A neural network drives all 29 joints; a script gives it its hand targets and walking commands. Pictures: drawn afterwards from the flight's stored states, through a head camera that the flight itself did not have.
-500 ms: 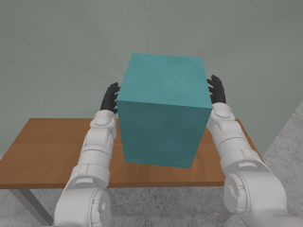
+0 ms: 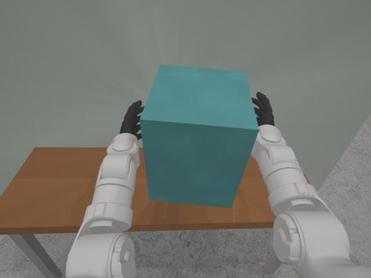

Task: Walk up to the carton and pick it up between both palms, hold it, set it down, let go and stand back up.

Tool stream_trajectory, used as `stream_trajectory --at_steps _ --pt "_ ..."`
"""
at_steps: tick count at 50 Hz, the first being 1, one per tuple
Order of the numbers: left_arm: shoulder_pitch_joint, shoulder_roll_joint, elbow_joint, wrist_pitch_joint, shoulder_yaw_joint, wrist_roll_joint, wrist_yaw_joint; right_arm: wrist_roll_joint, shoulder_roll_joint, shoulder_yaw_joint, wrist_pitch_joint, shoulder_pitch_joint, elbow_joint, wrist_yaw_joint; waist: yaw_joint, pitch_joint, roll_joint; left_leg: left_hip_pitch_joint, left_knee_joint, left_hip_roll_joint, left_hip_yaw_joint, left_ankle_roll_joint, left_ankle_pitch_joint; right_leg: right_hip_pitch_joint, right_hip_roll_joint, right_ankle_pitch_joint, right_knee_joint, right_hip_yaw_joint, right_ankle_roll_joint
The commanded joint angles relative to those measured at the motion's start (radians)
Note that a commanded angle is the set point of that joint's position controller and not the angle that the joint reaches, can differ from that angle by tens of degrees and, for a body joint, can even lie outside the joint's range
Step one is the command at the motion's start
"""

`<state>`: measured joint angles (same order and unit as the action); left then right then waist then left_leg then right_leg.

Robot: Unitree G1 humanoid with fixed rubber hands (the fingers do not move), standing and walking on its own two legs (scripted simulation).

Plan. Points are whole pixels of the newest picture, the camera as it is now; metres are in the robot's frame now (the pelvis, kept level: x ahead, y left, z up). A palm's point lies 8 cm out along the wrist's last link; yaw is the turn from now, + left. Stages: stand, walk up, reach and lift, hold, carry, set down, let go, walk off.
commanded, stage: reach and lift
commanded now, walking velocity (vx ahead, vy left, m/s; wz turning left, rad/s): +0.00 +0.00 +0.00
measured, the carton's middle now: (196, 137) +0.41 -0.01 +0.14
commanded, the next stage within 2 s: hold in 0.74 s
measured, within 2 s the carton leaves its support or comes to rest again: neither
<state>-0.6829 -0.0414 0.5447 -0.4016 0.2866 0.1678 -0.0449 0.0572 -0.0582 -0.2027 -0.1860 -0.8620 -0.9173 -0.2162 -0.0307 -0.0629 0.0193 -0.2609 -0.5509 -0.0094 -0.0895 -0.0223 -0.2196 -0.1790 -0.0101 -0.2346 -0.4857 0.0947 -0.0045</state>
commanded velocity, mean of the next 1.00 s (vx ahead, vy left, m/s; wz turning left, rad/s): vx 0.00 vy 0.00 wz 0.00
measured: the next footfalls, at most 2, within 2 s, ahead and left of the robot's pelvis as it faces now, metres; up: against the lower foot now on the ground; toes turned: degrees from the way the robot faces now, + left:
none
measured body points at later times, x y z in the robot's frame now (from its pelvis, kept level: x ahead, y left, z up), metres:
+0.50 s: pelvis +0.00 +0.00 +0.00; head -0.05 +0.02 +0.45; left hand +0.39 +0.14 +0.18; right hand +0.41 -0.16 +0.20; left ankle +0.05 +0.13 -0.73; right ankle +0.02 -0.12 -0.73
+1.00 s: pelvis +0.00 +0.00 +0.00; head -0.07 +0.02 +0.44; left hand +0.38 +0.14 +0.20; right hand +0.40 -0.15 +0.22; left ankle +0.05 +0.13 -0.73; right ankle +0.02 -0.12 -0.73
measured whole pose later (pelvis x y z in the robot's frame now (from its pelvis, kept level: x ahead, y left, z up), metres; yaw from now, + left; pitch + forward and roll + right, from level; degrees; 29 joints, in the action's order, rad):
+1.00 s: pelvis +0.00 +0.00 +0.00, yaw +0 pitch -5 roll -2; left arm -0.69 -0.04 0.34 -0.62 0.28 0.17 -0.04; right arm 0.13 -0.06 -0.18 -0.33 -0.86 -0.77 -0.24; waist -0.03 -0.07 0.02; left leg -0.24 -0.55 -0.02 -0.09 -0.02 -0.22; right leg -0.16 0.00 -0.23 -0.49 0.09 0.00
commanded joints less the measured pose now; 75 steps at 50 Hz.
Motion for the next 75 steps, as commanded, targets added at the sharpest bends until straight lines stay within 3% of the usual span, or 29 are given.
stream_trajectory --at_steps 1,15,30,51,75 --pt "-0.907 -0.572 -0.262 0.048 -0.451 -0.087 0.125 0.056 0.686 0.284 0.025 -0.696 0.271 0.159 -0.068 -0.433 -0.012 0.237 0.221 0.046 0.068 -0.008 0.124 0.152 0.062 0.12 0.182 -0.03 -0.031" --pt "-0.908 -0.551 -0.318 0.02 -0.458 -0.101 0.127 0.094 0.705 0.34 0.007 -0.729 0.365 0.138 -0.057 -0.477 -0.003 0.255 0.203 0.055 0.068 0.003 0.186 0.195 0.061 0.208 0.172 -0.035 -0.05" --pt "-0.829 -0.543 -0.407 -0.071 -0.479 -0.096 0.136 0.156 0.668 0.4 -0.069 -0.696 0.443 0.118 -0.064 -0.452 -0.019 0.272 0.193 0.056 0.054 -0.002 0.245 0.222 0.07 0.251 0.166 -0.036 -0.052" --pt "-0.803 -0.545 -0.467 -0.169 -0.488 -0.083 0.141 0.212 0.659 0.438 -0.152 -0.724 0.51 0.11 -0.055 -0.422 -0.034 0.234 0.21 0.053 0.05 -0.003 0.188 0.219 0.071 0.179 0.173 -0.044 -0.044" --pt "-0.804 -0.554 -0.474 -0.188 -0.481 -0.07 0.133 0.223 0.66 0.438 -0.166 -0.735 0.51 0.118 -0.036 -0.407 -0.048 0.22 0.215 0.049 0.051 -0.005 0.17 0.196 0.073 0.14 0.171 -0.044 -0.039"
